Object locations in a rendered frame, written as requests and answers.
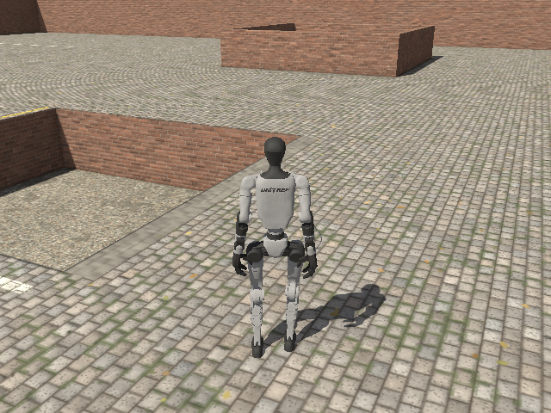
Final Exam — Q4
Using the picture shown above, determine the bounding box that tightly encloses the robot right upper arm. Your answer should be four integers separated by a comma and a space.
293, 174, 311, 223

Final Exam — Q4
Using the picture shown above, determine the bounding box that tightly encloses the left robot forearm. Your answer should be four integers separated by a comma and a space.
233, 211, 248, 255

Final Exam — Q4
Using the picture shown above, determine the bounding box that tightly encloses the humanoid robot torso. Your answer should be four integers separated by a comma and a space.
255, 171, 295, 258

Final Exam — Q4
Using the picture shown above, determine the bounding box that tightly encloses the robot left hand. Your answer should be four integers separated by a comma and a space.
232, 252, 252, 276

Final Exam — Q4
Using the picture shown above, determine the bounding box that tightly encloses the robot right hand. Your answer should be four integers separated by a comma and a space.
297, 254, 318, 279

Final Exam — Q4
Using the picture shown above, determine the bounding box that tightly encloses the right robot forearm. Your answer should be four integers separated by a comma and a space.
301, 211, 316, 256

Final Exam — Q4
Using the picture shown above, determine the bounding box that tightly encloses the robot left upper arm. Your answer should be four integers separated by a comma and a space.
239, 175, 257, 224

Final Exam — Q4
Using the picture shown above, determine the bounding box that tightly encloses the left robot foot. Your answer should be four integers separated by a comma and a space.
251, 336, 263, 358

